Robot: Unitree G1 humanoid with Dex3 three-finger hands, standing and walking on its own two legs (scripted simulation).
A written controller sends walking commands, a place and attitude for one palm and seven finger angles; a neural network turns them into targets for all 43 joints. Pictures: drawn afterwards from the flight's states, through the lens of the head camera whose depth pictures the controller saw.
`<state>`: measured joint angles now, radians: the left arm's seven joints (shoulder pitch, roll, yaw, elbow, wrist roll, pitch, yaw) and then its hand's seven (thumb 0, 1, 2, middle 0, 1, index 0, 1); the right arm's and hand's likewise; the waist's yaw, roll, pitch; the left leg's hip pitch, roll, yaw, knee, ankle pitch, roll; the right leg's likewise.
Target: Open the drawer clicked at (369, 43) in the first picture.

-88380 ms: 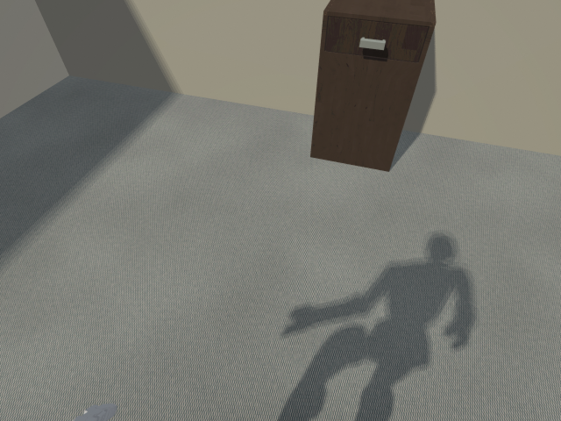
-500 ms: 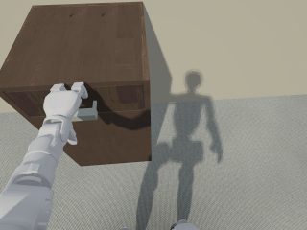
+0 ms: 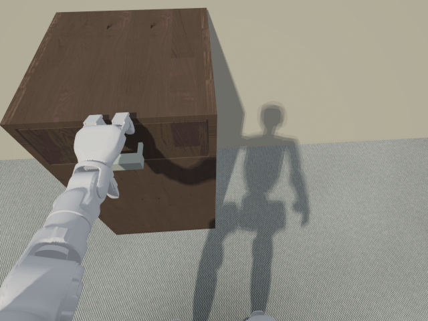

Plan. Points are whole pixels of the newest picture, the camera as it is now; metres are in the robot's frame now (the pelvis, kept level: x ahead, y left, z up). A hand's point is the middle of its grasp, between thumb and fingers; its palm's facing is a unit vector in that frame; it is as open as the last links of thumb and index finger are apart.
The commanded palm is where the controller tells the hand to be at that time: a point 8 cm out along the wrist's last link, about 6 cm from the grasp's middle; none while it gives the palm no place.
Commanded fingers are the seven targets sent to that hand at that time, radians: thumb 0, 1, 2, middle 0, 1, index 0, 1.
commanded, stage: move the hooked fingers above the handle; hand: left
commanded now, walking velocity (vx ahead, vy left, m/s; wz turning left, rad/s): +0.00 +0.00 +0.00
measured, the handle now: (121, 154) +0.48 +0.22 -0.05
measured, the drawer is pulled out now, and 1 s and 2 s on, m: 0.00 0.00 0.00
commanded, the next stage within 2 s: none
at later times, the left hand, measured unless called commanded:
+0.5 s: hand (105, 158) +0.43 +0.23 +0.01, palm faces +0.00 -0.03 -1.00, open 13.8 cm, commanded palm +0.41 +0.24 +0.07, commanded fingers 0.00 -0.50 0.30 -0.30 -1.20 -0.30 -1.20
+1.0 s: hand (101, 159) +0.43 +0.23 +0.02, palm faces +0.00 -0.02 -1.00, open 13.8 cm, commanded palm +0.40 +0.23 +0.07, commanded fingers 0.00 -0.50 0.30 -0.30 -1.20 -0.30 -1.20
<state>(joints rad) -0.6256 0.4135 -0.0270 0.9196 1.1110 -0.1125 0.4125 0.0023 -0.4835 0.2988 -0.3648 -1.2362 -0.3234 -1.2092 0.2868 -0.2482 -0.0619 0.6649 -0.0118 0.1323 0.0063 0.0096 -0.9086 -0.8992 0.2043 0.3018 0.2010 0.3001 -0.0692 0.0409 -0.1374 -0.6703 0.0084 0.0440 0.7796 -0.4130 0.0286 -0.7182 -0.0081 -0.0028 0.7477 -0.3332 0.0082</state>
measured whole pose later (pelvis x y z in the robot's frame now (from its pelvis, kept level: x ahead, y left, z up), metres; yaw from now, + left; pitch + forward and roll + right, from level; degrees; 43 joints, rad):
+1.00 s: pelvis +0.00 -0.01 +0.00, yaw +0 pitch +17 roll +0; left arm -0.61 0.43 -0.01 0.92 1.10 -0.08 0.41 0.00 -0.48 0.30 -0.32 -1.20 -0.32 -1.20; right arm 0.30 -0.26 -0.08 0.68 -0.01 0.13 0.00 0.01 -0.91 -0.90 0.20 0.30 0.20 0.30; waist -0.06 0.04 -0.13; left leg -0.66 0.01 0.04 0.77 -0.40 0.02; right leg -0.71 0.00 -0.01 0.74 -0.33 0.00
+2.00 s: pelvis +0.00 -0.01 +0.01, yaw +0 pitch +16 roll +0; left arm -0.56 0.43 -0.03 0.92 1.07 -0.07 0.29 0.00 -0.48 0.30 -0.32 -1.21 -0.33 -1.22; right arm 0.32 -0.25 -0.06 0.66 0.00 0.13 -0.03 0.01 -0.91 -0.90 0.21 0.30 0.20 0.30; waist -0.06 0.04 -0.13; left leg -0.62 0.01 0.05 0.73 -0.39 0.02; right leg -0.67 0.00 0.00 0.71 -0.31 0.00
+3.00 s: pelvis +0.00 -0.01 +0.00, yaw +0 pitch +16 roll +0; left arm -0.56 0.40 -0.01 0.79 1.13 -0.15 0.42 0.00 -0.48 0.30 -0.32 -1.20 -0.32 -1.20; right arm 0.28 -0.24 -0.06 0.67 -0.02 0.13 -0.02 0.01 -0.91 -0.90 0.20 0.30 0.20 0.30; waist -0.06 0.03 -0.13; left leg -0.65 0.01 0.04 0.79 -0.42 0.02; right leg -0.70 -0.01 0.00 0.77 -0.34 0.00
